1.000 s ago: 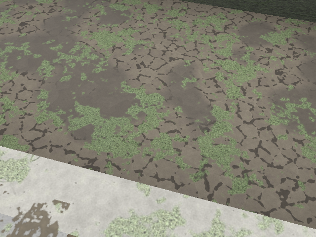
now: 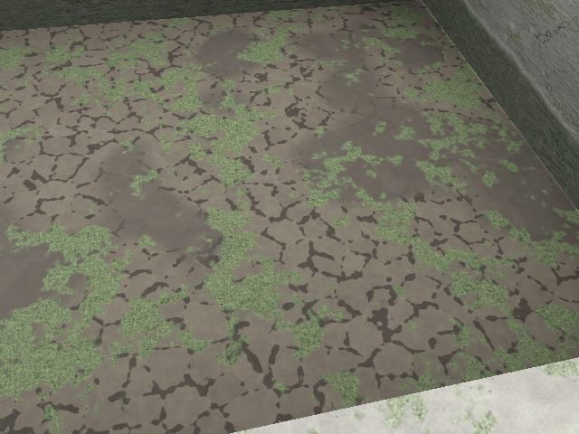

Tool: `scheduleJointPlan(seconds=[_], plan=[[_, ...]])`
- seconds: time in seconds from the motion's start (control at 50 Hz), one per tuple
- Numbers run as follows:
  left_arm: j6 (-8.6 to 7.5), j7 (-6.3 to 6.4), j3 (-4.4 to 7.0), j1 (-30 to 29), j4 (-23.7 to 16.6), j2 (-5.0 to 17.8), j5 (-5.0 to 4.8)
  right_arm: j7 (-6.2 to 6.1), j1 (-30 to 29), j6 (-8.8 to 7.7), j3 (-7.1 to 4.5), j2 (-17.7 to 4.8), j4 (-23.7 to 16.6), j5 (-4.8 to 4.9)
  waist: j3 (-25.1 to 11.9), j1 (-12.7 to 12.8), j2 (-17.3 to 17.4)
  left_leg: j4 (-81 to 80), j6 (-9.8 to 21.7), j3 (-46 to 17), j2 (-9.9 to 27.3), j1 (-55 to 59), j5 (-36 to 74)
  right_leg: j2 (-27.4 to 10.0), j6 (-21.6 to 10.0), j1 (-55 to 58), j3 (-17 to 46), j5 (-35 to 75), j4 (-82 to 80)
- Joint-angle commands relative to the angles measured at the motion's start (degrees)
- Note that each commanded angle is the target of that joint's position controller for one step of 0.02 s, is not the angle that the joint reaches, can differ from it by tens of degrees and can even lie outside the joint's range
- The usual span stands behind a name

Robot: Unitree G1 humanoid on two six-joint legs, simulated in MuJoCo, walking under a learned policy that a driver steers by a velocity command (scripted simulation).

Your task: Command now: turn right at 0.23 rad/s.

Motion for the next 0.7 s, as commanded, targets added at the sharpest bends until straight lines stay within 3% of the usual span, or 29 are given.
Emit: scheduleJointPlan(seconds=[0.02, 0.06, 0.1, 0.12, 0.14, 0.16, 0.18, 0.2, 0.24, 0.28, 0.38, 0.56, 0.7], plan=[[-1.82, -0.96, -1.34, -1.95, -3.84, -0.45, 0.42, -0.56, 0.19, 0.47, -2.78, -10.05, -3.29, 0.74, -5.06, -2.04, 14.33, -7.48, 12.94, -10.82, 9.88, 7.41, 13.17, -2.79, -0.14, 1.30, -6.00, -2.42, -15.51], [-2.64, -1.59, -1.32, 0.21, -2.34, 0.16, 0.40, -0.84, 1.37, 0.98, -2.53, -9.76, -2.75, 1.72, -5.36, -1.94, 14.70, -7.22, 12.99, -12.91, 10.52, 6.28, 13.03, -3.47, -1.19, 5.76, -7.26, 2.78, -24.35], [-3.27, -1.93, -1.65, 3.79, -0.28, -0.66, 1.45, -0.80, 1.73, 0.75, -1.60, -7.88, -1.75, 2.67, -5.57, 0.85, 11.13, -6.69, 9.77, -12.33, 9.52, 1.50, 10.04, -3.91, -3.94, 15.81, -7.06, 18.78, -39.97], [-3.30, -1.89, -1.51, 3.99, -0.74, 1.64, 2.29, -0.77, 3.77, 0.21, -1.08, -6.57, -1.00, 2.05, -7.15, 0.12, 5.71, -3.51, 5.50, -9.93, 7.27, -2.47, 2.39, -8.35, -6.23, 21.68, -0.73, 26.20, -39.41], [-3.26, -1.94, -0.78, 1.92, -0.23, 5.57, 2.70, -0.42, 4.76, -0.64, -0.23, -3.60, -2.17, 0.61, -6.44, -3.89, -8.57, 0.00, 0.97, -1.99, 0.37, -3.70, -7.92, -13.82, -10.63, 16.77, 5.85, 27.61, -37.80], [-3.60, -2.24, -1.75, -1.19, -0.75, 1.89, 3.38, -0.57, 1.36, -1.17, -0.15, -5.04, -2.70, 0.21, -4.52, -2.21, -11.04, -1.01, -1.27, -1.07, 0.94, -0.32, -7.86, -15.46, -13.89, 9.04, 8.07, 18.04, -42.24], [-3.94, -2.36, -2.73, -3.24, -0.72, -1.24, 3.86, -0.49, 0.53, -1.40, -0.44, -6.03, -2.03, 0.27, -1.97, -2.36, -8.03, -3.07, -1.93, -1.65, 1.53, 1.10, -2.42, -13.09, -12.59, 7.86, 6.34, 8.83, -43.17], [-4.21, -2.26, -2.47, -1.79, 0.69, -0.71, 3.81, -0.51, 0.74, -1.42, -0.30, -5.55, -0.77, 0.01, -1.41, -1.60, -6.71, -3.35, -2.25, -1.22, 1.29, 2.10, 0.32, -10.66, -10.68, 8.05, 4.64, 3.85, -43.14], [-4.77, -2.03, -2.49, 0.09, 2.28, -0.41, 3.18, -0.66, 2.51, -1.25, -0.46, -6.31, 0.58, 0.52, 0.54, -0.89, -5.26, -4.24, -2.14, -1.82, 1.72, 2.02, 1.90, -10.15, -9.49, 7.14, 4.62, 2.96, -44.55], [-4.91, -1.80, -2.67, 1.66, 3.99, -1.23, 2.95, -0.75, 4.33, -1.34, -0.31, -5.72, 2.14, 0.95, 1.12, -0.92, -3.60, -5.36, -2.17, -1.84, 1.97, 2.41, 2.01, -9.50, -9.20, 7.65, 4.06, 4.08, -44.66], [-4.77, -1.59, -2.59, 2.36, 6.64, -2.03, 2.67, -1.43, 6.95, -1.44, -0.47, -5.88, 5.35, 0.81, 0.51, -0.73, -0.43, -6.67, -2.81, -1.67, 2.45, 3.27, 3.29, -8.81, -9.56, 9.43, 3.25, 8.19, -44.47], [-4.25, -1.09, -1.82, 5.63, 12.89, -2.58, 2.07, -2.44, 11.31, -1.20, -0.83, -6.28, 10.48, 0.91, -0.96, -0.92, 1.39, -6.75, -2.75, -0.90, 2.57, 4.56, 5.99, -7.22, -9.09, 12.97, 0.22, 22.08, -41.71], [-3.75, -0.54, -1.47, 8.48, 17.52, -3.11, 1.92, -2.60, 13.31, -0.91, -1.20, -5.39, 13.47, 1.21, -0.04, -0.76, 1.43, -6.26, -2.17, -0.19, 2.06, 4.55, 6.62, -5.85, -7.58, 13.40, -1.72, 25.18, -40.54]])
